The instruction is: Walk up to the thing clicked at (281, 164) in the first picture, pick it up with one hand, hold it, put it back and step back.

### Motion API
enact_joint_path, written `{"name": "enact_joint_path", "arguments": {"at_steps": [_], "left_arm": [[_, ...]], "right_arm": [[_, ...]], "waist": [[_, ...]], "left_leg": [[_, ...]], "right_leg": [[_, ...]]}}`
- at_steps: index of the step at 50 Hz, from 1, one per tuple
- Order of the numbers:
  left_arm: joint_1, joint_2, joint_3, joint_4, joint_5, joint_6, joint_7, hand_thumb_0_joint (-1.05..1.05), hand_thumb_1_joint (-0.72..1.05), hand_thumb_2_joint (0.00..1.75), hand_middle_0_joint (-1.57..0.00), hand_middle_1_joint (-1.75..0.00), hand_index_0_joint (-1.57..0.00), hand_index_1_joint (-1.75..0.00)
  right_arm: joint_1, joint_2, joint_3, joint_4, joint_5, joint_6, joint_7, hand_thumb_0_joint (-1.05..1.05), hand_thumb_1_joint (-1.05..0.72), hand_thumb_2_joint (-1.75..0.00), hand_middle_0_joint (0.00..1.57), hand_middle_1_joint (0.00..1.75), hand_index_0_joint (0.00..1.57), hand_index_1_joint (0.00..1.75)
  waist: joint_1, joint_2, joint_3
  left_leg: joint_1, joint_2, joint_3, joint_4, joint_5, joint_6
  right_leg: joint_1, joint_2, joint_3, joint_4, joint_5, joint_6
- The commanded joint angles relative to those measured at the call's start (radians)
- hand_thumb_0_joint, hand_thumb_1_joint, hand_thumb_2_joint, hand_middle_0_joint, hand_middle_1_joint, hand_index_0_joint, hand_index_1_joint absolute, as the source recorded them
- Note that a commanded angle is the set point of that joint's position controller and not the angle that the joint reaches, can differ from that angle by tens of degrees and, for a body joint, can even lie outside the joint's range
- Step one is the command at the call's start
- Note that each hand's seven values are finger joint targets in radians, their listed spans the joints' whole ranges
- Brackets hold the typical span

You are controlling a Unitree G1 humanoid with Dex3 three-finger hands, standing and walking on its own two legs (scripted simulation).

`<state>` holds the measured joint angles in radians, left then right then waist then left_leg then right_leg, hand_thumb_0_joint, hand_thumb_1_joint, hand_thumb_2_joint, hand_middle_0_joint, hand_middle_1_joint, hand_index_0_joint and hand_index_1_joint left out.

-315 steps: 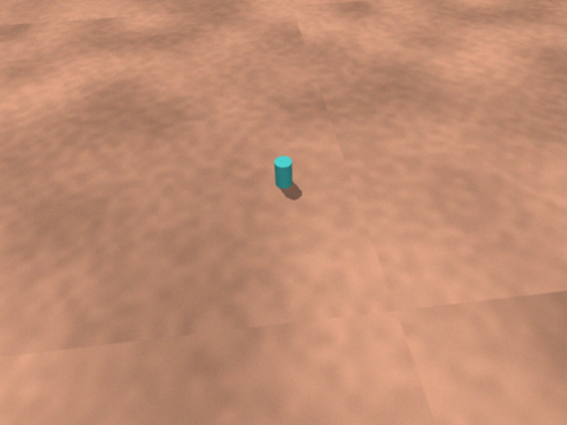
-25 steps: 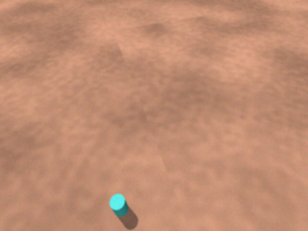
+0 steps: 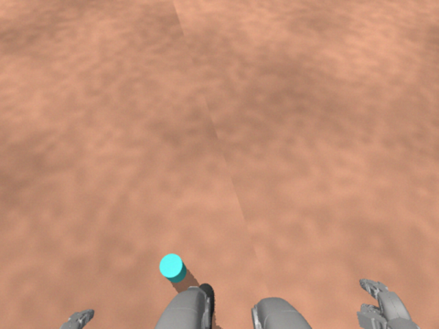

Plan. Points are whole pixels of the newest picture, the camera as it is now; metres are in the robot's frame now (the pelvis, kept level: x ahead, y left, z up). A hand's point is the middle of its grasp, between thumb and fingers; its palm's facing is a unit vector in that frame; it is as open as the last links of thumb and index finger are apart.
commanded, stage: walk up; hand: left
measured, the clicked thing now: (173, 268) +0.32 +0.21 -0.68
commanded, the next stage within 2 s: none
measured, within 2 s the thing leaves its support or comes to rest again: neither
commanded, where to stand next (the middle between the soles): +0.01 -0.01 m, yaw +1 degrees
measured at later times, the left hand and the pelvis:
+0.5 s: hand out of the picture -0.04 +0.26 -0.12, palm faces -0.02 -0.90 -0.44, open 7.4 cm; pelvis -0.08 -0.01 +0.01, yaw +0 degrees
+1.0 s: hand out of the picture +0.04 +0.23 -0.15, palm faces +0.02 -0.92 -0.40, open 7.4 cm; pelvis -0.04 -0.03 -0.01, yaw +2 degrees
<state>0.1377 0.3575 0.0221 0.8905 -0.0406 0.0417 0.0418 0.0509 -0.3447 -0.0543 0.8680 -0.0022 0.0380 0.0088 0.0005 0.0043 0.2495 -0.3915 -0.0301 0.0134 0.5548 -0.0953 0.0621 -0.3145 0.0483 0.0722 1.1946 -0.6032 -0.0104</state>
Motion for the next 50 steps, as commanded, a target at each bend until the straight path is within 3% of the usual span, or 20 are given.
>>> {"name": "enact_joint_path", "arguments": {"at_steps": [1,7,12,13,14,15,16,19,25,27,29,30,31,33,36,43,47,48,49,50], "left_arm": [[0.216,0.219,0.070,-0.016,0.006,0.020,0.010,0.00,0.90,0.90,-0.20,-0.30,-0.20,-0.30],[0.222,0.195,0.083,-0.050,0.030,0.019,-0.004,0.00,0.90,0.90,-0.20,-0.30,-0.20,-0.30],[0.328,0.214,0.114,-0.026,0.069,0.012,-0.038,0.00,0.90,0.90,-0.20,-0.30,-0.20,-0.30],[0.324,0.233,0.122,-0.044,0.081,0.009,-0.041,0.00,0.90,0.90,-0.20,-0.30,-0.20,-0.30],[0.240,0.303,0.138,-0.096,0.095,0.004,-0.042,0.00,0.90,0.90,-0.20,-0.30,-0.20,-0.30],[0.092,0.403,0.149,-0.164,0.106,0.006,-0.036,0.00,0.90,0.90,-0.20,-0.30,-0.20,-0.30],[-0.005,0.386,0.149,-0.198,0.104,-0.004,-0.028,0.00,0.90,0.90,-0.20,-0.30,-0.20,-0.30],[-0.092,0.227,0.119,-0.203,0.092,-0.018,-0.016,0.00,0.90,0.90,-0.20,-0.30,-0.20,-0.30],[0.197,0.260,0.147,-0.185,0.114,-0.023,-0.062,0.00,0.90,0.90,-0.20,-0.30,-0.20,-0.30],[0.248,0.287,0.147,-0.178,0.099,-0.023,-0.075,0.00,0.90,0.90,-0.20,-0.30,-0.20,-0.30],[0.184,0.292,0.130,-0.190,0.080,-0.019,-0.083,0.00,0.90,0.90,-0.20,-0.30,-0.20,-0.30],[0.182,0.217,0.108,-0.205,0.078,-0.016,-0.083,0.00,0.90,0.90,-0.20,-0.30,-0.20,-0.30],[0.177,0.141,0.095,-0.230,0.068,-0.016,-0.086,0.00,0.90,0.90,-0.20,-0.30,-0.20,-0.30],[-0.007,0.289,0.128,-0.251,0.084,-0.033,-0.082,0.00,0.90,0.90,-0.20,-0.30,-0.20,-0.30],[0.107,0.258,0.121,-0.185,0.060,-0.054,-0.102,0.00,0.90,0.90,-0.20,-0.30,-0.20,-0.30],[0.090,0.191,0.088,-0.102,0.033,-0.079,-0.066,0.00,0.90,0.90,-0.20,-0.30,-0.20,-0.30],[0.242,0.263,0.105,-0.031,0.034,-0.091,-0.011,0.00,0.90,0.90,-0.20,-0.30,-0.20,-0.30],[0.274,0.335,0.127,-0.033,0.048,-0.100,-0.005,0.00,0.90,0.90,-0.20,-0.30,-0.20,-0.30],[0.216,0.330,0.111,-0.080,0.048,-0.105,-0.004,0.00,0.90,0.90,-0.20,-0.30,-0.20,-0.30],[0.131,0.350,0.115,-0.097,0.038,-0.099,0.005,0.00,0.90,0.90,-0.20,-0.30,-0.20,-0.30]], "right_arm": [[0.026,-0.243,-0.073,-0.111,0.000,0.010,-0.037,0.00,-0.90,-0.90,0.20,0.30,0.20,0.30],[-0.007,-0.262,-0.080,-0.156,-0.028,0.013,-0.020,0.00,-0.90,-0.90,0.20,0.30,0.20,0.30],[0.000,-0.277,-0.090,-0.184,-0.024,0.027,-0.010,0.00,-0.90,-0.90,0.20,0.30,0.20,0.30],[0.005,-0.241,-0.081,-0.186,-0.014,0.028,-0.009,0.00,-0.90,-0.90,0.20,0.30,0.20,0.30],[0.037,-0.172,-0.062,-0.195,-0.001,0.026,-0.011,0.00,-0.90,-0.90,0.20,0.30,0.20,0.30],[-0.028,-0.239,-0.086,-0.197,-0.016,0.026,-0.029,0.00,-0.90,-0.90,0.20,0.30,0.20,0.30],[0.003,-0.285,-0.102,-0.188,-0.018,0.025,-0.033,0.00,-0.90,-0.90,0.20,0.30,0.20,0.30],[0.147,-0.198,-0.076,-0.124,0.006,0.017,-0.020,0.00,-0.90,-0.90,0.20,0.30,0.20,0.30],[0.142,-0.262,-0.052,-0.113,0.002,-0.063,-0.025,0.00,-0.90,-0.90,0.20,0.30,0.20,0.30],[0.122,-0.250,-0.049,-0.123,-0.017,-0.084,-0.018,0.00,-0.90,-0.90,0.20,0.30,0.20,0.30],[0.278,-0.209,-0.056,-0.055,-0.035,-0.108,-0.030,0.00,-0.90,-0.90,0.20,0.30,0.20,0.30],[0.384,-0.265,-0.079,-0.020,-0.042,-0.119,-0.036,0.00,-0.90,-0.90,0.20,0.30,0.20,0.30],[0.411,-0.375,-0.100,-0.035,-0.053,-0.126,-0.034,0.00,-0.90,-0.90,0.20,0.30,0.20,0.30],[0.383,-0.434,-0.109,-0.058,-0.020,-0.129,-0.029,0.00,-0.90,-0.90,0.20,0.30,0.20,0.30],[0.292,-0.292,-0.061,-0.083,-0.023,-0.145,-0.025,0.00,-0.90,-0.90,0.20,0.30,0.20,0.30],[0.246,-0.256,-0.044,-0.125,-0.018,-0.087,-0.014,0.00,-0.90,-0.90,0.20,0.30,0.20,0.30],[0.241,-0.204,-0.030,-0.142,0.019,-0.030,-0.013,0.00,-0.90,-0.90,0.20,0.30,0.20,0.30],[0.316,-0.163,-0.021,-0.136,0.027,-0.023,-0.015,0.00,-0.90,-0.90,0.20,0.30,0.20,0.30],[0.399,-0.175,-0.023,-0.109,0.018,-0.007,-0.025,0.00,-0.90,-0.90,0.20,0.30,0.20,0.30],[0.396,-0.223,-0.042,-0.108,0.014,0.015,-0.034,0.00,-0.90,-0.90,0.20,0.30,0.20,0.30]], "waist": [[0.016,0.052,-0.340],[0.012,0.144,-0.307],[0.037,0.125,-0.332],[0.053,0.021,-0.299],[0.045,-0.263,-0.228],[0.079,-0.318,-0.141],[0.030,-0.276,-0.086],[-0.064,-0.109,-0.145],[0.136,-0.282,-0.349],[0.137,-0.245,-0.277],[0.012,-0.137,-0.248],[-0.036,0.040,-0.277],[-0.033,0.241,-0.221],[-0.087,0.098,-0.015],[-0.003,0.097,-0.002],[-0.024,0.237,-0.103],[0.067,-0.008,-0.277],[0.068,-0.209,-0.344],[0.013,-0.133,-0.359],[-0.001,-0.182,-0.354]], "left_leg": [[0.152,0.264,-0.191,-0.170,0.396,0.141],[0.128,0.295,-0.208,-0.191,0.005,0.176],[-0.059,0.273,-0.258,-0.181,-0.335,0.070],[-0.127,0.191,-0.193,-0.042,-0.448,0.011],[-0.245,-0.017,-0.063,0.272,-0.560,-0.070],[-0.133,-0.097,-0.134,0.544,-0.540,-0.090],[-0.056,-0.046,-0.205,0.677,-0.473,-0.091],[-0.096,-0.137,-0.180,0.777,-0.325,-0.081],[-0.240,-0.010,-0.013,0.221,-0.431,-0.107],[-0.122,0.009,-0.029,-0.024,-0.499,-0.070],[0.215,-0.016,0.011,-0.349,-0.272,-0.029],[0.486,0.078,-0.158,-0.334,-0.228,-0.007],[0.612,0.299,-0.586,-0.354,-0.430,0.057],[0.269,0.502,-0.767,-0.446,-0.724,0.230],[0.379,0.257,-0.302,-0.328,-0.147,0.116],[0.050,0.156,-0.042,-0.148,0.278,0.091],[0.015,0.041,0.010,0.314,0.059,0.019],[-0.094,-0.047,-0.010,0.544,-0.342,-0.019],[-0.025,-0.044,-0.171,0.660,-0.501,-0.025],[-0.021,-0.006,-0.156,0.729,-0.525,-0.030]], "right_leg": [[-0.005,0.003,0.065,0.144,0.077,-0.005],[0.009,-0.045,-0.018,-0.238,0.103,0.022],[0.215,-0.043,-0.063,-0.604,0.202,-0.050],[0.189,-0.103,0.054,-0.690,0.127,-0.101],[0.055,-0.336,0.411,-0.873,-0.014,-0.216],[-0.272,-0.519,0.575,-1.009,0.037,-0.341],[-0.381,-0.526,0.554,-1.007,0.111,-0.342],[-0.164,-0.241,0.068,-0.807,0.631,-0.176],[0.518,-0.241,0.163,-0.814,0.011,-0.209],[0.422,-0.296,0.209,-0.792,0.057,-0.224],[0.188,-0.245,0.068,-0.629,0.247,-0.156],[-0.070,-0.169,-0.020,-0.404,0.188,-0.093],[-0.462,-0.016,-0.105,-0.150,0.018,-0.018],[-0.489,-0.159,0.082,-0.161,0.125,-0.025],[-0.439,-0.119,0.065,-0.244,0.291,-0.014],[0.053,-0.084,-0.125,-0.501,0.476,0.011],[0.334,-0.089,-0.118,-0.727,0.782,-0.021],[0.403,-0.318,0.172,-0.737,1.026,-0.091],[0.276,-0.447,0.349,-0.772,1.033,-0.161],[0.209,-0.489,0.410,-0.790,0.912,-0.246]]}}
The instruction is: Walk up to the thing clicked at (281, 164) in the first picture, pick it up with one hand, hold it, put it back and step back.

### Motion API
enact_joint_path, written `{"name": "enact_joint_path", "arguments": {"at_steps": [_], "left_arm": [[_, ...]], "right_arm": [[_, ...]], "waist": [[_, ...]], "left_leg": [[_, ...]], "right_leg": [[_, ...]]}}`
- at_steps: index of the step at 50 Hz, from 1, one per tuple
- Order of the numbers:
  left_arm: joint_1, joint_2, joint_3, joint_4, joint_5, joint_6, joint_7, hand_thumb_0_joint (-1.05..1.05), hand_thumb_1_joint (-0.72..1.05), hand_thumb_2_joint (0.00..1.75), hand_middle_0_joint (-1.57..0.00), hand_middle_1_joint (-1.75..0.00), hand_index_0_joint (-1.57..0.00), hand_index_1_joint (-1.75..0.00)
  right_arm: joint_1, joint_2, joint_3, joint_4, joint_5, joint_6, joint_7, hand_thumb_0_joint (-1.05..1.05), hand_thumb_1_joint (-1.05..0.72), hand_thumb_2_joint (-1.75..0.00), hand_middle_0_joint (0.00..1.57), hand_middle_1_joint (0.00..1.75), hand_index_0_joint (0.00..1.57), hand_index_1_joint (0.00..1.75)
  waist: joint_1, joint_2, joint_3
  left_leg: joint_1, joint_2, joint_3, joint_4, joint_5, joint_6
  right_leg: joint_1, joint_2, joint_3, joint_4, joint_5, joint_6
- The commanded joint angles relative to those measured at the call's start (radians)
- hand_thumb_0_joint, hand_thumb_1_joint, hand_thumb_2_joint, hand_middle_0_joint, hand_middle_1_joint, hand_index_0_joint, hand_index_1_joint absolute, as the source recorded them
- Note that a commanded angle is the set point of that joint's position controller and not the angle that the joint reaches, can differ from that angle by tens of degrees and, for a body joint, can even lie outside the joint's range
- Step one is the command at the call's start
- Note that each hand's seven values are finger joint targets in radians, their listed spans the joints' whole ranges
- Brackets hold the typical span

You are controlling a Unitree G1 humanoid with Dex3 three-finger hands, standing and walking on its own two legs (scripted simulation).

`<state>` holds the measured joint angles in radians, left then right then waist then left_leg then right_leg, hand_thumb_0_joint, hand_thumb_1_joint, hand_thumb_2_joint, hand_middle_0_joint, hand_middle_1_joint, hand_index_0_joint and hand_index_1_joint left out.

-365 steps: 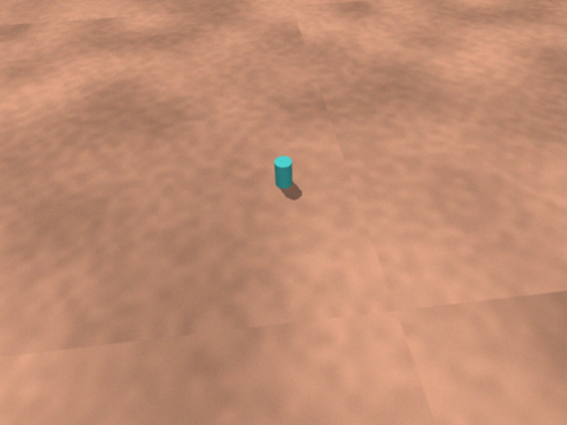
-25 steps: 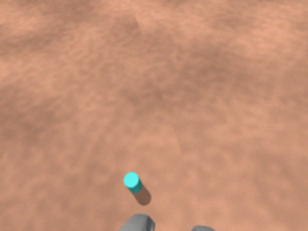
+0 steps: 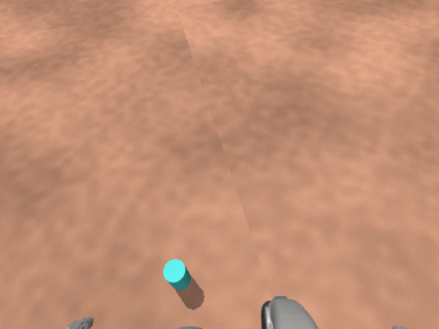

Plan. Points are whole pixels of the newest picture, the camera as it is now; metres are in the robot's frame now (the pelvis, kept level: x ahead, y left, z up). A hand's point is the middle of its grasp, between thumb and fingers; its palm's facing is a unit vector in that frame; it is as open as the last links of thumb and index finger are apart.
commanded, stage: walk up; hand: left
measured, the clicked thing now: (177, 275) +0.37 +0.23 -0.67
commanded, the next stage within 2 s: none
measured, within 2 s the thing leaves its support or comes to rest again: neither
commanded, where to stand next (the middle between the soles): +0.05 +0.02 m, yaw -1 degrees
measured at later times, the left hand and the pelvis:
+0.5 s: hand out of the picture +0.01 +0.34 -0.15, palm faces +0.01 -0.92 -0.40, open 7.4 cm; pelvis -0.08 +0.05 +0.01, yaw +2 degrees
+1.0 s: hand out of the picture +0.03 +0.28 -0.12, palm faces -0.09 -0.93 -0.37, open 7.4 cm; pelvis -0.09 +0.03 +0.02, yaw -4 degrees
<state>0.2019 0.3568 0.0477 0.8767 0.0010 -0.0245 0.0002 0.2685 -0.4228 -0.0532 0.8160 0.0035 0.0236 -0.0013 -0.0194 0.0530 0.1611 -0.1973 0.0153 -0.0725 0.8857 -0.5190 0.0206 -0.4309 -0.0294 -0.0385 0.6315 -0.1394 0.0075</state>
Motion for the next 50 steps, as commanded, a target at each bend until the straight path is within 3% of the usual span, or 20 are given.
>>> {"name": "enact_joint_path", "arguments": {"at_steps": [1,5,13,15,16,17,18,20,21,25,29,32,34,36,37,38,42,44,46,50], "left_arm": [[0.035,0.329,0.086,-0.091,0.000,-0.028,0.052,0.00,0.90,0.90,-0.20,-0.30,-0.20,-0.30],[-0.048,0.316,0.090,-0.108,0.019,0.005,0.066,0.00,0.90,0.90,-0.20,-0.30,-0.20,-0.30],[-0.159,0.330,0.099,-0.137,0.037,0.044,0.049,0.00,0.90,0.90,-0.20,-0.30,-0.20,-0.30],[-0.135,0.249,0.072,-0.138,0.025,0.063,0.052,0.00,0.90,0.90,-0.20,-0.30,-0.20,-0.30],[-0.102,0.182,0.055,-0.136,0.006,0.065,0.054,0.00,0.90,0.90,-0.20,-0.30,-0.20,-0.30],[-0.181,0.277,0.082,-0.144,0.022,0.061,0.068,0.00,0.90,0.90,-0.20,-0.30,-0.20,-0.30],[-0.199,0.304,0.094,-0.126,0.024,0.059,0.063,0.00,0.90,0.90,-0.20,-0.30,-0.20,-0.30],[-0.083,0.266,0.083,-0.056,-0.012,0.066,0.044,0.00,0.90,0.90,-0.20,-0.30,-0.20,-0.30],[-0.009,0.269,0.076,-0.036,-0.012,0.071,0.042,0.00,0.90,0.90,-0.20,-0.30,-0.20,-0.30],[0.011,0.263,0.075,-0.041,0.003,0.041,0.028,0.00,0.90,0.90,-0.20,-0.30,-0.20,-0.30],[-0.069,0.249,0.054,-0.080,0.018,0.020,0.013,0.00,0.90,0.90,-0.20,-0.30,-0.20,-0.30],[0.003,0.227,0.044,-0.036,0.022,0.004,0.008,0.00,0.90,0.90,-0.20,-0.30,-0.20,-0.30],[0.099,0.216,0.046,0.027,0.023,-0.010,0.015,0.00,0.90,0.90,-0.20,-0.30,-0.20,-0.30],[0.084,0.315,0.067,0.020,0.036,-0.027,0.022,0.00,0.90,0.90,-0.20,-0.30,-0.20,-0.30],[0.020,0.360,0.064,0.004,0.025,-0.023,0.017,0.00,0.90,0.90,-0.20,-0.30,-0.20,-0.30],[-0.024,0.359,0.061,-0.010,0.023,-0.018,0.010,0.00,0.90,0.90,-0.20,-0.30,-0.20,-0.30],[-0.109,0.244,0.032,-0.026,0.010,-0.014,0.004,0.00,0.90,0.90,-0.20,-0.30,-0.20,-0.30],[-0.037,0.213,0.022,-0.001,0.003,-0.005,-0.005,0.00,0.90,0.90,-0.20,-0.30,-0.20,-0.30],[-0.009,0.222,0.029,0.039,0.013,-0.005,-0.003,0.00,0.90,0.90,-0.20,-0.30,-0.20,-0.30],[-0.081,0.260,0.033,0.039,0.013,-0.023,-0.006,0.00,0.90,0.90,-0.20,-0.30,-0.20,-0.30]], "right_arm": [[0.144,-0.171,-0.052,-0.041,0.007,0.039,-0.027,0.00,-0.90,-0.90,0.20,0.30,0.20,0.30],[0.116,-0.191,-0.080,-0.038,-0.013,0.065,-0.001,0.00,-0.90,-0.90,0.20,0.30,0.20,0.30],[0.182,-0.180,-0.077,0.040,-0.019,0.049,0.026,0.00,-0.90,-0.90,0.20,0.30,0.20,0.30],[0.184,-0.221,-0.090,0.051,-0.049,0.036,0.027,0.00,-0.90,-0.90,0.20,0.30,0.20,0.30],[0.095,-0.305,-0.095,0.001,-0.059,0.029,0.021,0.00,-0.90,-0.90,0.20,0.30,0.20,0.30],[-0.022,-0.400,-0.113,-0.042,-0.046,0.022,0.009,0.00,-0.90,-0.90,0.20,0.30,0.20,0.30],[-0.118,-0.370,-0.102,-0.053,-0.052,0.006,-0.002,0.00,-0.90,-0.90,0.20,0.30,0.20,0.30],[-0.152,-0.263,-0.073,-0.045,-0.060,-0.019,-0.023,0.00,-0.90,-0.90,0.20,0.30,0.20,0.30],[-0.143,-0.250,-0.072,-0.039,-0.049,-0.027,-0.029,0.00,-0.90,-0.90,0.20,0.30,0.20,0.30],[-0.038,-0.211,-0.077,-0.008,-0.036,-0.052,-0.019,0.00,-0.90,-0.90,0.20,0.30,0.20,0.30],[0.051,-0.242,-0.084,0.011,-0.041,-0.062,-0.024,0.00,-0.90,-0.90,0.20,0.30,0.20,0.30],[-0.006,-0.242,-0.070,-0.008,-0.045,-0.053,-0.015,0.00,-0.90,-0.90,0.20,0.30,0.20,0.30],[-0.052,-0.205,-0.048,-0.016,-0.028,-0.047,-0.010,0.00,-0.90,-0.90,0.20,0.30,0.20,0.30],[-0.046,-0.115,-0.016,-0.040,-0.007,-0.050,-0.010,0.00,-0.90,-0.90,0.20,0.30,0.20,0.30],[-0.104,-0.158,-0.030,-0.038,-0.009,-0.048,-0.020,0.00,-0.90,-0.90,0.20,0.30,0.20,0.30],[-0.077,-0.182,-0.044,-0.004,-0.016,-0.051,-0.021,0.00,-0.90,-0.90,0.20,0.30,0.20,0.30],[-0.037,-0.186,-0.043,0.065,-0.008,-0.075,-0.010,0.00,-0.90,-0.90,0.20,0.30,0.20,0.30],[-0.085,-0.221,-0.038,0.053,-0.019,-0.085,-0.016,0.00,-0.90,-0.90,0.20,0.30,0.20,0.30],[-0.144,-0.235,-0.037,0.065,-0.018,-0.080,-0.006,0.00,-0.90,-0.90,0.20,0.30,0.20,0.30],[-0.151,-0.168,-0.013,0.094,-0.016,-0.083,-0.003,0.00,-0.90,-0.90,0.20,0.30,0.20,0.30]], "waist": [[0.020,-0.191,-0.259],[0.009,-0.231,-0.204],[-0.008,-0.333,-0.219],[-0.034,-0.065,-0.143],[-0.019,0.244,-0.080],[-0.056,0.226,0.025],[-0.017,0.138,0.090],[0.045,0.006,0.035],[0.062,0.007,-0.020],[0.009,0.091,-0.227],[-0.051,0.128,-0.228],[-0.015,0.146,-0.192],[0.043,0.107,-0.191],[0.023,-0.157,-0.196],[0.028,-0.171,-0.174],[0.008,-0.176,-0.129],[-0.033,-0.117,-0.140],[0.015,-0.063,-0.163],[0.047,-0.040,-0.117],[0.011,-0.110,-0.113]], "left_leg": [[-0.212,-0.030,-0.101,0.430,-0.087,0.003],[-0.204,-0.044,-0.092,0.439,0.033,-0.024],[-0.028,-0.032,0.116,-0.140,0.038,-0.014],[0.021,0.028,-0.101,-0.311,-0.007,0.029],[-0.175,0.253,-0.489,-0.565,-0.238,0.096],[-0.446,0.390,-0.703,-0.735,-0.247,0.193],[-0.522,0.392,-0.681,-0.726,-0.167,0.209],[-0.364,0.196,-0.321,-0.551,0.094,0.060],[-0.249,0.173,-0.256,-0.530,0.097,0.022],[0.217,0.199,-0.214,-0.402,0.317,0.116],[0.232,0.265,-0.200,-0.385,0.406,0.206],[0.062,0.238,-0.113,-0.340,0.478,0.189],[-0.056,0.186,-0.032,-0.228,0.573,0.115],[-0.286,0.058,0.046,-0.058,0.287,0.009],[-0.250,0.023,0.069,-0.058,-0.048,0.005],[-0.116,0.032,0.046,-0.045,-0.030,0.004],[0.057,0.087,-0.027,-0.369,0.380,0.043],[0.010,0.208,-0.221,-0.475,0.167,0.117],[-0.125,0.228,-0.219,-0.511,0.015,0.119],[-0.094,0.044,0.038,-0.360,0.228,0.008]], "right_leg": [[0.271,-0.372,0.481,-0.236,0.286,-0.259],[0.047,-0.268,0.270,-0.263,-0.203,-0.202],[-0.057,-0.235,0.199,-0.178,-0.412,-0.154],[-0.306,-0.106,0.145,0.128,-0.541,-0.086],[-0.362,0.094,0.035,0.448,-0.482,-0.046],[-0.245,0.085,0.201,0.538,-0.484,-0.033],[-0.186,0.074,0.261,0.623,-0.437,-0.030],[-0.229,0.120,0.311,0.693,-0.275,-0.041],[-0.252,0.133,0.295,0.678,-0.227,-0.042],[-0.273,0.079,0.224,0.481,-0.262,0.009],[-0.151,0.036,0.152,0.231,-0.382,0.013],[0.067,0.049,0.055,-0.011,-0.390,-0.021],[0.270,0.052,0.063,-0.243,-0.125,-0.050],[0.400,-0.168,0.463,-0.234,0.113,-0.136],[0.259,-0.276,0.534,-0.206,0.077,-0.255],[0.087,-0.286,0.528,-0.205,-0.019,-0.272],[0.037,-0.063,0.205,-0.095,-0.010,-0.085],[0.040,0.007,0.163,-0.021,-0.151,-0.055],[0.164,0.015,0.137,-0.062,-0.288,-0.065],[0.169,-0.103,0.319,-0.232,-0.121,-0.118]]}}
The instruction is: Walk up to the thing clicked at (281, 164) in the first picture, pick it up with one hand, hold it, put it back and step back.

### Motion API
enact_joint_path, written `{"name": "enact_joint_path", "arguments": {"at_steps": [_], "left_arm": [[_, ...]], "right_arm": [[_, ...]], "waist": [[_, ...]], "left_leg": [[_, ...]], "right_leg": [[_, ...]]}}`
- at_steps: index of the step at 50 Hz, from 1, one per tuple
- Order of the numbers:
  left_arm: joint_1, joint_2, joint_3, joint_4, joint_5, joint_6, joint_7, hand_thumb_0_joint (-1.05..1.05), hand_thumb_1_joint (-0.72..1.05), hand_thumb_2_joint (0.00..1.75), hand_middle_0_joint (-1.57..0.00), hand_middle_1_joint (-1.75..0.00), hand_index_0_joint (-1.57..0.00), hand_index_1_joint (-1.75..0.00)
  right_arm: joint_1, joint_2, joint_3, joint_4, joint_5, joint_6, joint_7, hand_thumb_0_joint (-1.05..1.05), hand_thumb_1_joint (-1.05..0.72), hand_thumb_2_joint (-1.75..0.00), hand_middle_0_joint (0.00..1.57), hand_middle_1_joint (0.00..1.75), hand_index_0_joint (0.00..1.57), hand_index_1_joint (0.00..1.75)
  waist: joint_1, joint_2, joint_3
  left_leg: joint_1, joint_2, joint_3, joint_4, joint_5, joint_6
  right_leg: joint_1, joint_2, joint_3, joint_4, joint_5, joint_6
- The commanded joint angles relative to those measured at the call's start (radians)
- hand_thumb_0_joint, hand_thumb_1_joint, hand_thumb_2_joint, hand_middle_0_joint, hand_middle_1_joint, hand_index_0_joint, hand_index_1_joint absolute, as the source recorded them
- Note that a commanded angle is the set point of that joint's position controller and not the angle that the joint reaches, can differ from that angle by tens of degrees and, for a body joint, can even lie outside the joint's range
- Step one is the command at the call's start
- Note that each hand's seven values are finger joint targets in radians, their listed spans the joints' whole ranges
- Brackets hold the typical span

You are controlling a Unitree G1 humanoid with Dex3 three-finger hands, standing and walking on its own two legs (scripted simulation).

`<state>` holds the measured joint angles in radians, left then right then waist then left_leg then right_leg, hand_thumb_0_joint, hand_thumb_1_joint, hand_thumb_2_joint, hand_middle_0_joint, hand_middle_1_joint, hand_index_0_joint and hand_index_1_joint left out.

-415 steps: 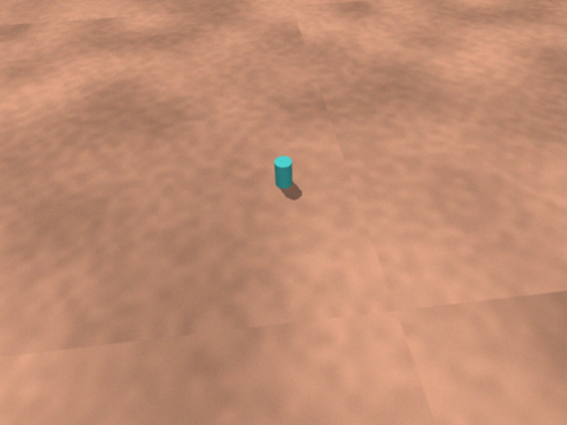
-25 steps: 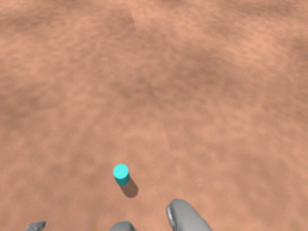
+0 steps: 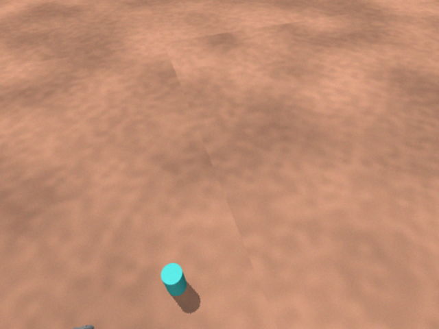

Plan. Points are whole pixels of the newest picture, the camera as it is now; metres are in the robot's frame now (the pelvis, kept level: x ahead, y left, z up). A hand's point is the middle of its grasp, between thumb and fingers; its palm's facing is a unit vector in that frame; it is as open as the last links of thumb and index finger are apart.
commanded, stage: walk up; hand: left
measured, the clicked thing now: (174, 279) +0.44 +0.23 -0.69
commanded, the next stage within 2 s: none
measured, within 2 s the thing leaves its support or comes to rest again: neither
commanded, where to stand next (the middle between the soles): +0.14 +0.00 m, yaw +3 degrees
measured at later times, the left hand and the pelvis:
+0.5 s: hand out of the picture +0.13 +0.24 -0.13, palm faces -0.10 -0.93 -0.35, open 7.4 cm; pelvis +0.03 -0.02 +0.01, yaw -3 degrees
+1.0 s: hand out of the picture +0.05 +0.32 -0.13, palm faces +0.12 -0.80 -0.58, open 7.4 cm; pelvis -0.02 -0.01 -0.03, yaw +7 degrees
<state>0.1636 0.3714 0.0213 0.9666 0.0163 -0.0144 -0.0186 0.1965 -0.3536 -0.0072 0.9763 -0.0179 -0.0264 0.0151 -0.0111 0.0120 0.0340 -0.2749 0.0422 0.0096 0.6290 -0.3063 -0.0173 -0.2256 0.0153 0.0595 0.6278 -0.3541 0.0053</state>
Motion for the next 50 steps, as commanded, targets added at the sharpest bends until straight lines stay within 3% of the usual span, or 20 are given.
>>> {"name": "enact_joint_path", "arguments": {"at_steps": [1,5,15,17,18,19,21,24,26,27,28,29,30,31,32,35,42,45,48,50], "left_arm": [[-0.060,0.246,0.057,-0.049,-0.007,-0.032,0.013,0.00,0.90,0.90,-0.20,-0.30,-0.20,-0.30],[-0.093,0.215,0.044,-0.030,-0.013,-0.024,0.016,0.00,0.90,0.90,-0.20,-0.30,-0.20,-0.30],[-0.128,0.205,0.032,0.025,-0.016,-0.014,0.017,0.00,0.90,0.90,-0.20,-0.30,-0.20,-0.30],[-0.138,0.227,0.061,-0.016,0.013,0.007,-0.018,0.00,0.90,0.90,-0.20,-0.30,-0.20,-0.30],[-0.165,0.218,0.064,-0.033,0.017,0.016,-0.026,0.00,0.90,0.90,-0.20,-0.30,-0.20,-0.30],[-0.163,0.238,0.073,-0.041,0.025,0.019,-0.028,0.00,0.90,0.90,-0.20,-0.30,-0.20,-0.30],[-0.136,0.241,0.081,-0.049,0.024,0.008,-0.031,0.00,0.90,0.90,-0.20,-0.30,-0.20,-0.30],[-0.066,0.209,0.082,-0.042,0.007,-0.008,-0.041,0.00,0.90,0.90,-0.20,-0.30,-0.20,-0.30],[0.050,0.149,0.064,0.029,-0.017,-0.023,-0.016,0.00,0.90,0.90,-0.20,-0.30,-0.20,-0.30],[0.063,0.174,0.071,0.037,-0.021,-0.031,0.007,0.00,0.90,0.90,-0.20,-0.30,-0.20,-0.30],[0.110,0.300,0.110,0.039,-0.026,-0.027,0.040,0.00,0.90,0.90,-0.20,-0.30,-0.20,-0.30],[0.119,0.362,0.120,0.026,-0.023,-0.024,0.058,0.00,0.90,0.90,-0.20,-0.30,-0.20,-0.30],[0.060,0.357,0.113,-0.016,-0.008,-0.018,0.065,0.00,0.90,0.90,-0.20,-0.30,-0.20,-0.30],[0.007,0.372,0.120,-0.045,-0.006,-0.015,0.070,0.00,0.90,0.90,-0.20,-0.30,-0.20,-0.30],[-0.021,0.369,0.124,-0.063,-0.005,-0.011,0.075,0.00,0.90,0.90,-0.20,-0.30,-0.20,-0.30],[-0.042,0.323,0.126,-0.086,-0.015,-0.002,0.090,0.00,0.90,0.90,-0.20,-0.30,-0.20,-0.30],[0.102,0.355,0.163,-0.098,-0.004,-0.027,0.126,0.00,0.90,0.90,-0.20,-0.30,-0.20,-0.30],[0.113,0.394,0.176,-0.111,0.013,-0.038,0.131,0.00,0.90,0.90,-0.20,-0.30,-0.20,-0.30],[0.031,0.427,0.179,-0.144,0.037,-0.039,0.116,0.00,0.90,0.90,-0.20,-0.30,-0.20,-0.30],[-0.123,0.405,0.166,-0.181,0.045,-0.021,0.095,0.00,0.90,0.90,-0.20,-0.30,-0.20,-0.30]], "right_arm": [[-0.067,-0.231,-0.056,-0.049,0.004,-0.036,-0.019,0.00,-0.90,-0.90,0.20,0.30,0.20,0.30],[-0.083,-0.234,-0.058,-0.018,0.006,-0.038,-0.019,0.00,-0.90,-0.90,0.20,0.30,0.20,0.30],[-0.109,-0.228,-0.050,0.037,0.007,-0.035,-0.023,0.00,-0.90,-0.90,0.20,0.30,0.20,0.30],[0.097,-0.346,-0.105,0.064,0.003,-0.052,-0.027,0.00,-0.90,-0.90,0.20,0.30,0.20,0.30],[0.148,-0.390,-0.125,0.075,-0.002,-0.055,-0.032,0.00,-0.90,-0.90,0.20,0.30,0.20,0.30],[0.143,-0.403,-0.135,0.056,-0.007,-0.064,-0.034,0.00,-0.90,-0.90,0.20,0.30,0.20,0.30],[0.093,-0.390,-0.139,0.018,-0.009,-0.073,-0.038,0.00,-0.90,-0.90,0.20,0.30,0.20,0.30],[0.011,-0.330,-0.115,-0.026,-0.017,-0.070,-0.029,0.00,-0.90,-0.90,0.20,0.30,0.20,0.30],[-0.132,-0.232,-0.068,-0.053,-0.002,-0.038,-0.022,0.00,-0.90,-0.90,0.20,0.30,0.20,0.30],[-0.148,-0.191,-0.061,-0.057,0.016,-0.007,-0.021,0.00,-0.90,-0.90,0.20,0.30,0.20,0.30],[-0.157,-0.197,-0.068,-0.098,0.016,0.019,-0.019,0.00,-0.90,-0.90,0.20,0.30,0.20,0.30],[-0.112,-0.169,-0.064,-0.122,0.021,0.044,-0.024,0.00,-0.90,-0.90,0.20,0.30,0.20,0.30],[0.002,-0.182,-0.077,-0.096,0.013,0.073,-0.029,0.00,-0.90,-0.90,0.20,0.30,0.20,0.30],[0.053,-0.221,-0.099,-0.086,0.013,0.094,-0.030,0.00,-0.90,-0.90,0.20,0.30,0.20,0.30],[0.067,-0.238,-0.110,-0.086,0.011,0.104,-0.028,0.00,-0.90,-0.90,0.20,0.30,0.20,0.30],[0.134,-0.275,-0.131,-0.083,-0.005,0.119,-0.012,0.00,-0.90,-0.90,0.20,0.30,0.20,0.30],[0.029,-0.293,-0.145,-0.212,-0.059,0.129,0.023,0.00,-0.90,-0.90,0.20,0.30,0.20,0.30],[0.009,-0.301,-0.153,-0.235,-0.063,0.127,0.047,0.00,-0.90,-0.90,0.20,0.30,0.20,0.30],[0.082,-0.294,-0.161,-0.205,-0.036,0.124,0.070,0.00,-0.90,-0.90,0.20,0.30,0.20,0.30],[0.236,-0.288,-0.168,-0.129,-0.001,0.114,0.068,0.00,-0.90,-0.90,0.20,0.30,0.20,0.30]], "waist": [[-0.003,-0.056,0.008],[0.008,-0.060,-0.016],[0.004,-0.037,-0.083],[-0.053,0.041,-0.065],[-0.078,0.130,-0.011],[-0.079,0.104,0.058],[-0.047,0.065,0.091],[0.005,0.137,0.075],[0.081,0.171,0.016],[0.086,0.118,0.019],[0.102,-0.025,-0.005],[0.093,-0.152,-0.016],[0.038,-0.083,-0.051],[0.021,-0.090,-0.056],[0.006,-0.102,-0.059],[-0.019,-0.098,-0.110],[0.064,-0.143,-0.109],[0.073,-0.190,-0.075],[0.028,-0.301,-0.068],[-0.066,-0.331,-0.072]], "left_leg": [[0.037,0.016,-0.037,-0.123,0.035,0.038],[0.086,0.067,-0.079,-0.191,0.134,0.060],[0.167,0.076,-0.046,-0.235,0.229,0.052],[0.350,0.159,-0.231,-0.323,-0.316,0.159],[0.392,0.285,-0.391,-0.443,-0.462,0.217],[0.361,0.366,-0.474,-0.476,-0.436,0.264],[0.296,0.386,-0.443,-0.447,-0.219,0.294],[0.127,0.277,-0.205,-0.352,0.101,0.235],[-0.029,0.142,-0.008,-0.149,0.404,0.128],[-0.034,0.069,0.049,-0.014,0.416,0.058],[-0.099,-0.013,0.055,0.154,0.269,0.014],[-0.208,-0.107,-0.039,0.273,-0.237,0.016],[-0.154,-0.076,-0.163,0.375,-0.322,0.021],[-0.119,-0.073,-0.160,0.486,-0.326,0.027],[-0.143,-0.064,-0.205,0.563,-0.315,0.031],[-0.182,-0.062,-0.237,0.643,-0.177,0.013],[-0.354,-0.019,-0.242,0.601,-0.157,-0.012],[-0.328,0.007,-0.199,0.494,-0.191,-0.008],[-0.159,0.005,-0.053,0.342,-0.327,0.019],[0.088,-0.022,0.048,0.167,-0.248,0.041]], "right_leg": [[-0.064,-0.160,0.220,-0.231,0.128,-0.115],[-0.027,-0.097,0.112,-0.216,0.178,-0.069],[0.044,-0.105,0.107,-0.246,0.281,-0.058],[-0.253,-0.033,0.047,-0.036,-0.217,-0.086],[-0.396,-0.015,-0.015,0.144,-0.181,-0.060],[-0.479,-0.065,0.029,0.260,-0.166,-0.046],[-0.451,-0.118,0.056,0.261,-0.133,-0.047],[-0.227,-0.114,-0.013,0.105,-0.127,-0.048],[0.079,-0.052,-0.092,-0.143,0.158,-0.026],[0.089,-0.056,-0.073,-0.216,0.384,-0.005],[0.098,-0.163,0.034,-0.191,0.703,-0.024],[0.112,-0.314,0.228,-0.239,0.889,-0.095],[0.037,-0.406,0.314,-0.280,0.709,-0.153],[-0.031,-0.440,0.336,-0.290,0.593,-0.224],[-0.014,-0.423,0.314,-0.254,0.547,-0.234],[-0.001,-0.328,0.174,-0.222,0.321,-0.156],[0.155,-0.399,0.200,-0.153,0.262,-0.218],[0.091,-0.394,0.178,-0.183,0.048,-0.225],[-0.121,-0.372,0.100,-0.229,-0.236,-0.214],[-0.344,-0.322,0.020,-0.195,-0.369,-0.155]]}}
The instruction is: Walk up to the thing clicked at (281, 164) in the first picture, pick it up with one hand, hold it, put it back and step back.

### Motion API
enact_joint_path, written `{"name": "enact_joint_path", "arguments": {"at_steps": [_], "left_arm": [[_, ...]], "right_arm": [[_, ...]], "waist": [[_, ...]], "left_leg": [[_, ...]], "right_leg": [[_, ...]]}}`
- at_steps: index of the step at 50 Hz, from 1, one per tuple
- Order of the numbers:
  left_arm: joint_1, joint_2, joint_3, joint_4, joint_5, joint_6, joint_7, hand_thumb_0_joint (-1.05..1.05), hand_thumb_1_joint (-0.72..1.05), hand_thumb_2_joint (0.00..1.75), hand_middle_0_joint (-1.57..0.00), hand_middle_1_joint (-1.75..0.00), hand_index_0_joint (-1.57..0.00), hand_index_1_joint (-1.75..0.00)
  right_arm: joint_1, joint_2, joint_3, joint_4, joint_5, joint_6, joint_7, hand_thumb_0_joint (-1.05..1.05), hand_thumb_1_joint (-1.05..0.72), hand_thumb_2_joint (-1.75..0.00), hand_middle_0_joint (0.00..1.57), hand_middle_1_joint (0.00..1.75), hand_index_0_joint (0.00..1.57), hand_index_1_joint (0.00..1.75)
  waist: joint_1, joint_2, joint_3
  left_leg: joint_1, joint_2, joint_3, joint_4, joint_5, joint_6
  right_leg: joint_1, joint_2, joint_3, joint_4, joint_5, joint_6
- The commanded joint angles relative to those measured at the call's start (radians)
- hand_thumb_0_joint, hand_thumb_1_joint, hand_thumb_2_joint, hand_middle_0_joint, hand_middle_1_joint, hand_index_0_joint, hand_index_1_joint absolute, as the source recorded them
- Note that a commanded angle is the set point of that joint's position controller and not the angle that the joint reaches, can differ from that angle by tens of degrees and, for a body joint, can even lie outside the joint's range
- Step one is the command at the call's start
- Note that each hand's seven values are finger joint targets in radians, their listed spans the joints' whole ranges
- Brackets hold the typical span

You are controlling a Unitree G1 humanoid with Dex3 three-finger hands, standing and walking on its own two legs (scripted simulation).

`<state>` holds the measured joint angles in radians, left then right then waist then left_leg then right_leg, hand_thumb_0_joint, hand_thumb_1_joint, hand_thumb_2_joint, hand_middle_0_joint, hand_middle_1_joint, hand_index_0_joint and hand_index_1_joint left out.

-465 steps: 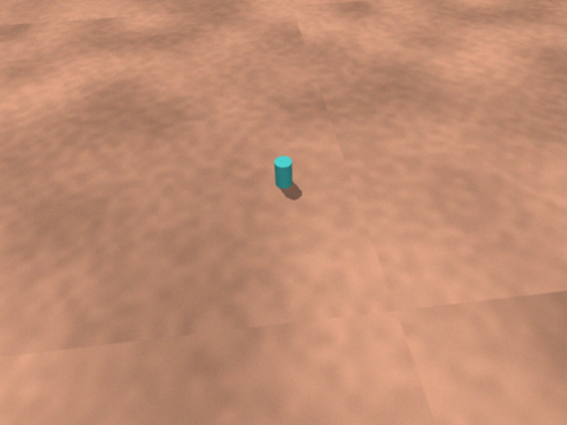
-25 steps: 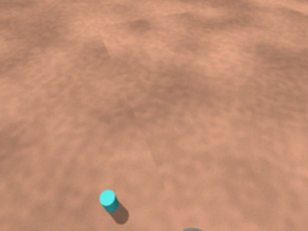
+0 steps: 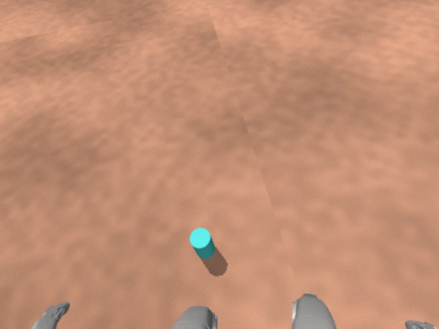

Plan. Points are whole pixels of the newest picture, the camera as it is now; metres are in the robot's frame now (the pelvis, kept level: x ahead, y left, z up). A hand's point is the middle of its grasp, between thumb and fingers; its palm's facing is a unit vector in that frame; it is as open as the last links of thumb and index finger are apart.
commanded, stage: walk up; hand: left
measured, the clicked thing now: (203, 243) +0.49 +0.18 -0.66
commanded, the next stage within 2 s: stand in 1.56 s
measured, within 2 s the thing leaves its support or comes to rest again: neither
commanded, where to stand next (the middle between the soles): +0.16 -0.01 m, yaw -4 degrees
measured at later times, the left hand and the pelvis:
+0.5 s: hand out of the picture +0.07 +0.29 -0.15, palm faces -0.13 -0.96 -0.25, open 7.4 cm; pelvis +0.04 +0.02 +0.03, yaw -6 degrees
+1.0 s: hand (109, 279) +0.22 +0.27 -0.09, palm faces -0.06 -0.83 -0.55, open 7.4 cm; pelvis +0.03 +0.01 +0.00, yaw -4 degrees
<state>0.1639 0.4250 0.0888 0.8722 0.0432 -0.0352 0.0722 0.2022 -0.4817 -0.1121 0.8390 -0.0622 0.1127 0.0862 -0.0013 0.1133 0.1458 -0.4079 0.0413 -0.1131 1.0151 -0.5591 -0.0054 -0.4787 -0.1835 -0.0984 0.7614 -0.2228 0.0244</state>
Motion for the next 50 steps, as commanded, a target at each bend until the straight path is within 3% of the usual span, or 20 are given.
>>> {"name": "enact_joint_path", "arguments": {"at_steps": [1,2,3,4,5,8,12,18,24,26,28,29,30,31,32,33,36,41,47,50], "left_arm": [[-0.139,0.303,0.084,-0.087,0.015,0.015,-0.002,0.00,0.90,0.90,-0.20,-0.30,-0.20,-0.30],[-0.135,0.233,0.060,-0.095,0.014,0.028,0.001,0.00,0.90,0.90,-0.20,-0.30,-0.20,-0.30],[-0.128,0.131,0.024,-0.108,-0.009,0.035,-0.002,0.00,0.90,0.90,-0.20,-0.30,-0.20,-0.30],[-0.157,0.202,0.044,-0.101,-0.010,0.033,0.006,0.00,0.90,0.90,-0.20,-0.30,-0.20,-0.30],[-0.176,0.248,0.047,-0.074,-0.011,0.023,0.003,0.00,0.90,0.90,-0.20,-0.30,-0.20,-0.30],[0.075,0.227,0.051,0.053,-0.022,0.053,-0.059,0.00,0.90,0.90,-0.20,-0.30,-0.20,-0.30],[0.062,0.263,0.081,0.009,0.004,0.078,-0.114,0.00,0.90,0.90,-0.20,-0.30,-0.20,-0.30],[0.059,0.238,0.058,-0.008,-0.013,0.063,-0.142,0.00,0.90,0.90,-0.20,-0.30,-0.20,-0.30],[0.047,0.217,0.031,-0.005,-0.034,0.019,-0.146,0.00,0.90,0.90,-0.20,-0.30,-0.20,-0.30],[0.060,0.179,0.018,0.008,-0.039,0.010,-0.135,0.00,0.90,0.90,-0.20,-0.30,-0.20,-0.30],[0.108,0.152,0.015,0.056,-0.046,-0.002,-0.111,0.00,0.90,0.90,-0.20,-0.30,-0.20,-0.30],[0.182,0.176,0.025,0.084,-0.047,-0.009,-0.098,0.00,0.90,0.90,-0.20,-0.30,-0.20,-0.30],[0.207,0.249,0.046,0.079,-0.039,-0.011,-0.087,0.00,0.90,0.90,-0.20,-0.30,-0.20,-0.30],[0.193,0.300,0.058,0.045,-0.030,-0.006,-0.074,0.00,0.90,0.90,-0.20,-0.30,-0.20,-0.30],[0.139,0.280,0.045,-0.002,-0.031,0.008,-0.068,0.00,0.90,0.90,-0.20,-0.30,-0.20,-0.30],[0.095,0.285,0.048,-0.017,-0.036,0.016,-0.064,0.00,0.90,0.90,-0.20,-0.30,-0.20,-0.30],[0.009,0.221,0.021,-0.034,-0.054,0.014,-0.036,0.00,0.90,0.90,-0.20,-0.30,-0.20,-0.30],[0.061,0.257,0.045,-0.054,-0.060,-0.001,0.031,0.00,0.90,0.90,-0.20,-0.30,-0.20,-0.30],[-0.008,0.227,0.049,-0.099,-0.029,-0.002,0.042,0.00,0.90,0.90,-0.20,-0.30,-0.20,-0.30],[-0.162,0.189,0.039,-0.154,0.010,0.026,0.009,0.00,0.90,0.90,-0.20,-0.30,-0.20,-0.30]], "right_arm": [[0.304,-0.165,-0.070,0.057,0.044,-0.032,-0.010,0.00,-0.90,-0.90,0.20,0.30,0.20,0.30],[0.367,-0.180,-0.073,0.083,0.039,-0.041,-0.023,0.00,-0.90,-0.90,0.20,0.30,0.20,0.30],[0.335,-0.249,-0.066,0.059,0.021,-0.053,-0.042,0.00,-0.90,-0.90,0.20,0.30,0.20,0.30],[0.158,-0.358,-0.071,-0.010,0.027,-0.065,-0.054,0.00,-0.90,-0.90,0.20,0.30,0.20,0.30],[-0.012,-0.363,-0.062,-0.039,0.027,-0.080,-0.065,0.00,-0.90,-0.90,0.20,0.30,0.20,0.30],[-0.027,-0.272,-0.033,-0.010,0.032,-0.163,-0.112,0.00,-0.90,-0.90,0.20,0.30,0.20,0.30],[0.151,-0.286,-0.061,0.066,0.046,-0.213,-0.143,0.00,-0.90,-0.90,0.20,0.30,0.20,0.30],[0.157,-0.238,-0.043,0.044,0.047,-0.236,-0.136,0.00,-0.90,-0.90,0.20,0.30,0.20,0.30],[0.087,-0.223,-0.032,-0.008,0.033,-0.218,-0.096,0.00,-0.90,-0.90,0.20,0.30,0.20,0.30],[0.066,-0.200,-0.014,-0.014,0.035,-0.194,-0.095,0.00,-0.90,-0.90,0.20,0.30,0.20,0.30],[0.089,-0.166,0.006,-0.010,0.053,-0.166,-0.101,0.00,-0.90,-0.90,0.20,0.30,0.20,0.30],[0.109,-0.127,0.022,-0.010,0.071,-0.156,-0.104,0.00,-0.90,-0.90,0.20,0.30,0.20,0.30],[0.140,-0.086,0.037,-0.029,0.084,-0.154,-0.108,0.00,-0.90,-0.90,0.20,0.30,0.20,0.30],[0.153,-0.032,0.057,-0.052,0.094,-0.148,-0.118,0.00,-0.90,-0.90,0.20,0.30,0.20,0.30],[0.143,-0.082,0.036,-0.043,0.095,-0.133,-0.138,0.00,-0.90,-0.90,0.20,0.30,0.20,0.30],[0.133,-0.118,0.023,-0.031,0.095,-0.125,-0.148,0.00,-0.90,-0.90,0.20,0.30,0.20,0.30],[0.133,-0.129,0.024,0.017,0.108,-0.097,-0.141,0.00,-0.90,-0.90,0.20,0.30,0.20,0.30],[0.081,-0.140,-0.004,-0.062,0.041,-0.034,-0.124,0.00,-0.90,-0.90,0.20,0.30,0.20,0.30],[0.037,-0.123,-0.019,-0.083,0.053,-0.036,-0.101,0.00,-0.90,-0.90,0.20,0.30,0.20,0.30],[0.129,-0.121,-0.011,-0.014,0.078,-0.077,-0.106,0.00,-0.90,-0.90,0.20,0.30,0.20,0.30]], "waist": [[-0.110,-0.313,-0.187],[-0.147,-0.098,-0.168],[-0.153,0.230,-0.082],[-0.119,0.190,0.025],[-0.060,0.077,0.122],[0.039,-0.160,-0.008],[-0.005,-0.067,-0.032],[-0.027,0.092,0.015],[-0.025,0.180,0.049],[-0.012,0.196,0.034],[0.007,0.119,-0.044],[0.050,-0.022,-0.106],[0.057,-0.188,-0.186],[0.047,-0.388,-0.202],[0.045,-0.312,-0.239],[0.037,-0.325,-0.244],[0.000,-0.236,-0.249],[0.019,-0.200,-0.241],[0.044,-0.341,-0.240],[0.004,-0.469,-0.272]], "left_leg": [[0.363,-0.051,0.188,-0.292,0.103,0.018],[0.386,-0.057,0.117,-0.370,0.068,0.012],[0.171,0.121,-0.278,-0.652,-0.304,0.077],[-0.132,0.313,-0.684,-0.909,-0.606,0.174],[-0.300,0.398,-0.750,-0.943,-0.654,0.263],[0.108,0.223,-0.364,-0.699,-0.207,0.123],[0.298,0.253,-0.313,-0.692,-0.078,0.084],[0.306,0.242,-0.158,-0.753,0.064,0.145],[0.194,0.212,0.043,-0.742,0.144,0.184],[0.168,0.182,0.130,-0.603,0.505,0.164],[0.192,0.131,0.195,-0.362,0.785,0.130],[0.172,0.095,0.207,-0.173,0.730,0.096],[0.066,0.065,0.201,-0.007,0.526,0.058],[-0.066,-0.077,0.140,0.117,-0.003,0.030],[-0.047,-0.057,0.044,0.170,-0.115,0.035],[-0.005,-0.038,0.031,0.209,-0.128,0.031],[-0.036,-0.050,-0.047,0.228,-0.024,0.022],[-0.184,-0.075,-0.124,0.443,0.033,-0.019],[-0.173,-0.072,-0.071,0.331,0.073,-0.049],[-0.043,-0.043,0.095,-0.086,0.101,-0.041]], "right_leg": [[-0.221,-0.057,0.112,-0.159,-0.594,-0.123],[-0.333,0.010,0.043,0.091,-0.638,-0.088],[-0.429,0.193,-0.007,0.410,-0.548,-0.064],[-0.380,0.215,0.212,0.468,-0.429,-0.042],[-0.259,0.135,0.260,0.496,-0.315,-0.043],[-0.318,0.166,0.311,0.503,-0.085,-0.038],[-0.362,0.155,0.377,0.469,-0.055,-0.017],[-0.287,0.177,0.335,0.353,-0.005,0.008],[-0.054,0.129,0.133,0.043,-0.066,0.002],[0.075,0.144,0.063,-0.088,-0.107,-0.010],[0.231,0.204,-0.002,-0.231,0.037,-0.026],[0.336,0.211,0.009,-0.309,0.176,-0.025],[0.451,0.105,0.148,-0.261,0.501,-0.061],[0.480,-0.085,0.410,-0.290,0.767,-0.149],[0.429,-0.161,0.489,-0.295,0.772,-0.270],[0.353,-0.179,0.511,-0.297,0.686,-0.310],[0.321,-0.086,0.344,-0.202,0.644,-0.230],[0.352,-0.197,0.384,-0.180,0.813,-0.294],[0.316,-0.137,0.263,-0.168,0.583,-0.289],[0.270,-0.041,0.185,-0.148,0.189,-0.225]]}}
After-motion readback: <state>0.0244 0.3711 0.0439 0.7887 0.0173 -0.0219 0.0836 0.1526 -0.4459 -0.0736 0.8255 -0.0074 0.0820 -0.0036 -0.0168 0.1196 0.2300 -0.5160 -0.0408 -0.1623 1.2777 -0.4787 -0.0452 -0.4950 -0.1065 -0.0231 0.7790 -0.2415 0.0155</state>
